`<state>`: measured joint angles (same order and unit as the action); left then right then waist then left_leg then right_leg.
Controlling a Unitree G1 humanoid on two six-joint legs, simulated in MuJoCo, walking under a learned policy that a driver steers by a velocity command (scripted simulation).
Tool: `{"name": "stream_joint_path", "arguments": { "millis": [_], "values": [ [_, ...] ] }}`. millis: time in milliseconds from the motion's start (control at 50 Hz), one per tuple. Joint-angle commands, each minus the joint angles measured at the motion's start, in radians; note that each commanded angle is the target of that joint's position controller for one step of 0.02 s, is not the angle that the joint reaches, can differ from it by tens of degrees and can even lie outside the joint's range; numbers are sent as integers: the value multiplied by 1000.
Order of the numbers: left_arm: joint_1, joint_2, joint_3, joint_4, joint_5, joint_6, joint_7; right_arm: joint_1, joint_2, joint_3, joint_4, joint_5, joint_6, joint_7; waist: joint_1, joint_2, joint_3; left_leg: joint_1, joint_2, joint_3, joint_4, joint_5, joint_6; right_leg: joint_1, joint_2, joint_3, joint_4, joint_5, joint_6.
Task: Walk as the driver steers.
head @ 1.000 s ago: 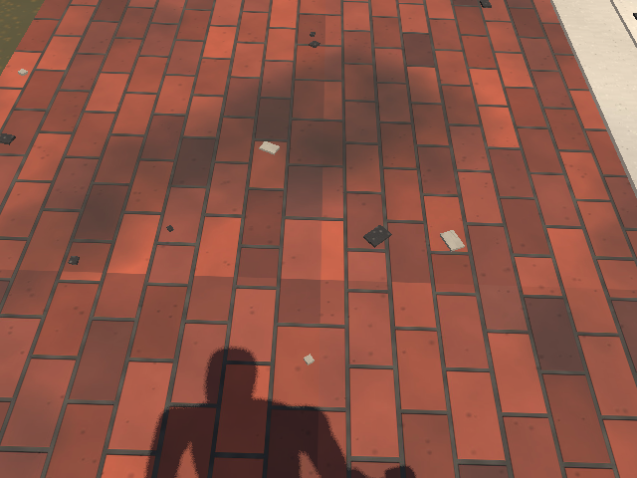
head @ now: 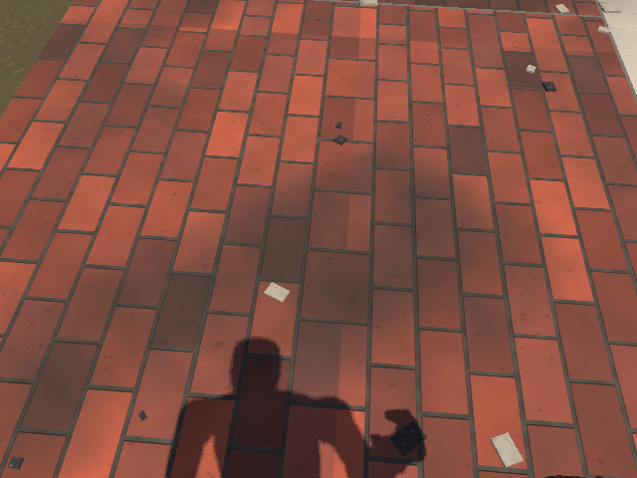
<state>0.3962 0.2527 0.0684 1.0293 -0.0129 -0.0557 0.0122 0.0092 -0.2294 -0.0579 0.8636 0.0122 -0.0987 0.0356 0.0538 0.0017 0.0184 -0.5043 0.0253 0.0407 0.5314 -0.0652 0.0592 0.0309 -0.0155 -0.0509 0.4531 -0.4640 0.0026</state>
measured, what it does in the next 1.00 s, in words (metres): walks ahead: right foot, then left foot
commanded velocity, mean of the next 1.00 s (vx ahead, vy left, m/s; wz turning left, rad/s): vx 0.17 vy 0.00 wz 0.00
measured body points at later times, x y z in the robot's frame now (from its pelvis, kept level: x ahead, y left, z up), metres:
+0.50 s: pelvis +0.21 +0.00 +0.01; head +0.23 -0.01 +0.46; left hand +0.36 +0.25 -0.11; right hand +0.26 -0.26 -0.14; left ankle +0.13 +0.11 -0.72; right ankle +0.32 -0.10 -0.72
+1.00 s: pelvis +0.26 +0.01 +0.01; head +0.28 +0.01 +0.46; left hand +0.36 +0.26 -0.13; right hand +0.28 -0.24 -0.14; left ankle +0.20 +0.12 -0.72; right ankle +0.32 -0.10 -0.72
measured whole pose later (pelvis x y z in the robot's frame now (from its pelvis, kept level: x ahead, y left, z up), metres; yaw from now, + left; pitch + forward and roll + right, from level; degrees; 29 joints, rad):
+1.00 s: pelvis +0.26 +0.01 +0.01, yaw +0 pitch -1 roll +0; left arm 0.10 0.22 0.05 1.05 0.00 0.00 0.02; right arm 0.25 -0.20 -0.03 1.10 0.00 -0.01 -0.03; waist -0.01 0.00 0.04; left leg -0.13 0.01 0.02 0.52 -0.38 0.00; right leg -0.32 0.00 -0.02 0.52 -0.19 -0.01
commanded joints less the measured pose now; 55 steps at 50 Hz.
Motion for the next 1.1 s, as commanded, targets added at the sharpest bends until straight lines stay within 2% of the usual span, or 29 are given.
{"name": "stream_joint_path", "arguments": {
  "millis": [20,40,60,80,100,120,160,180,220,280,340,400,420,440,460,480,500,520,540,580,600,620,640,660,680,700,760,800,1100],
  "values": [
    [88,-13,-27,-65,11,-39,-9,451,-279,-78,72,-7,0,-7,-154,285,-409,921,372,-737,-186,-192,276,-659,83,94,772,-113,-26],
    [-2,93,1,-77,-18,-58,-14,406,-202,-54,67,2,-3,-7,-167,202,-317,854,337,-690,-222,-288,228,-768,21,177,877,-103,-49],
    [-87,125,8,-106,-32,-68,-14,309,-169,-43,45,4,-5,-10,-146,152,-189,706,311,-551,-242,-241,189,-808,-33,142,868,-5,-66],
    [-130,124,11,-112,-24,-69,-7,231,-142,-33,29,-7,-6,-9,-117,73,-120,554,278,-447,-273,-159,171,-764,-81,120,818,91,-68],
    [-133,113,18,-111,-13,-59,-1,187,-113,-25,24,-18,-9,-5,-81,66,-74,436,242,-367,-307,-89,159,-707,-113,120,761,150,-67],
    [-108,92,20,-104,-9,-44,2,167,-95,-17,26,-27,-11,-3,-51,84,-60,364,220,-311,-329,26,153,-639,-127,122,732,177,-63],
    [-66,55,19,-90,-3,-23,9,186,-100,-16,46,-28,-15,-6,-21,76,-50,300,202,-208,-331,332,166,-580,-120,103,681,177,-40],
    [-74,54,20,-95,3,-17,12,197,-116,-18,55,-30,-16,-12,-12,69,-44,290,195,-164,-324,465,171,-585,-113,95,645,202,-26],
    [-130,48,19,-116,14,-11,14,205,-130,-17,66,-31,-9,-28,-13,64,-41,291,179,-100,-315,591,165,-604,-107,84,522,291,-2],
    [-227,22,5,-137,14,-8,6,219,-137,-12,78,-26,6,-42,-43,74,-53,292,131,-25,-305,584,124,-527,-77,55,284,457,-2],
    [-289,37,2,-148,10,-3,0,257,-149,-12,108,-21,19,-47,-72,76,-62,355,150,-38,-286,526,127,-486,-52,56,170,510,-3],
    [-314,61,5,-155,18,-6,-6,249,-144,-12,128,-11,34,-50,-70,79,-51,417,180,-79,-212,495,125,-474,-40,65,100,431,-28],
    [-288,68,8,-146,22,-10,-8,234,-141,-12,130,-4,39,-52,-47,69,-58,426,173,-84,-165,467,109,-431,-32,59,41,449,-43],
    [-242,88,16,-127,29,-15,-7,243,-133,-10,135,-1,43,-54,-24,43,-76,423,137,-80,-103,416,74,-341,-26,58,-49,581,-62],
    [-194,150,31,-112,38,-17,0,280,-123,-7,133,-16,38,-55,-34,-12,-132,376,74,-54,-16,321,28,-196,-92,121,-24,955,-91],
    [-180,179,33,-106,40,-11,6,408,-64,8,156,-30,30,-50,-103,-140,-231,210,11,-35,90,-4,-21,51,-214,227,62,1193,-196],
    [-157,90,12,-92,32,3,6,413,-34,20,175,-26,37,-53,-69,-190,-283,159,-27,-28,187,-315,-61,78,-292,316,39,1122,-283],
    [-172,41,-6,-85,26,11,2,348,-61,14,162,-10,56,-56,-63,-186,-249,140,-25,-44,216,-491,-74,2,-301,359,-19,925,-293],
    [-218,47,-10,-92,29,16,1,291,-76,9,147,-2,78,-64,-67,-164,-202,131,-12,-61,219,-526,-78,-75,-285,370,-65,731,-269],
    [-324,87,-5,-116,31,23,6,287,-78,5,160,-13,114,-76,-105,-145,-142,205,14,-68,135,-399,-78,-240,-253,340,-129,455,-209],
    [-381,90,-5,-127,28,29,9,310,-66,6,175,-18,122,-78,-135,-147,-127,292,15,-58,33,-287,-68,-325,-212,292,-146,339,-167],
    [-393,86,-4,-125,19,35,10,313,-61,8,185,-27,126,-76,-142,-135,-103,348,6,-46,-53,-191,-56,-381,-162,237,-155,205,-121],
    [-367,86,-1,-114,13,39,10,297,-82,7,184,-35,130,-72,-119,-103,-72,351,19,-52,-94,-170,-39,-409,-123,192,-157,78,-80],
    [-348,86,1,-110,13,43,12,293,-113,2,186,-28,128,-71,-89,-49,-28,266,31,-53,-107,-291,-18,-385,-77,139,-153,6,-51],
    [-346,73,-1,-107,16,42,17,275,-112,2,190,-21,118,-69,-77,-3,7,177,29,-64,-126,-375,-8,-318,-51,110,-118,62,-37],
    [-335,61,-3,-97,18,37,19,257,-91,7,190,-20,105,-70,-68,14,9,152,34,-68,-148,-357,-13,-266,-48,109,-80,152,-41],
    [-301,59,-1,-70,14,28,21,250,-91,5,197,-23,75,-68,-60,24,-42,197,36,-65,-141,-182,-34,-190,-46,91,6,471,-74],
    [-296,55,0,-59,11,28,16,270,-85,7,208,-18,71,-66,-64,22,-66,227,33,-60,-124,-106,-36,-170,-45,84,30,561,-83],
    [-312,61,1,5,10,62,19,312,-67,19,228,-18,83,-69,-63,6,-17,239,30,-53,-135,-77,-33,-162,-33,76,34,530,-62]
  ]
}}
